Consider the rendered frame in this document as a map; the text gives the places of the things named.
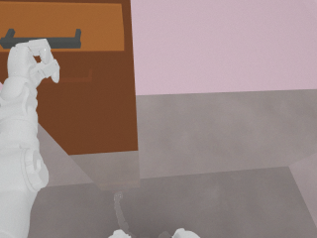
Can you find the drawer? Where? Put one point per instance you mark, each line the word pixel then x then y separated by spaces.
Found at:
pixel 101 24

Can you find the robot left upper arm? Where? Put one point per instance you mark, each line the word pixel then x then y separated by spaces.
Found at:
pixel 22 174

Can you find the left robot forearm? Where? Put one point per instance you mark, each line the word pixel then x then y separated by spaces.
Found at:
pixel 18 115

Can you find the left robot shin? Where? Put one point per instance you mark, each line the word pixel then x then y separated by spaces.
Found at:
pixel 118 232

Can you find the right robot shin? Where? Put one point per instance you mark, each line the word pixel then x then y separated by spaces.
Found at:
pixel 179 230

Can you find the robot shin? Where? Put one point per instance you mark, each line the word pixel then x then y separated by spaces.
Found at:
pixel 179 230
pixel 118 232

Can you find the handle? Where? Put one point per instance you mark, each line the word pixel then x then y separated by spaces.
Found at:
pixel 67 81
pixel 10 41

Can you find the robot left hand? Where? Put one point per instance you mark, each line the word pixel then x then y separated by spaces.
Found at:
pixel 22 63

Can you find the cabinet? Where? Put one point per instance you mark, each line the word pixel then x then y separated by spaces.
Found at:
pixel 91 119

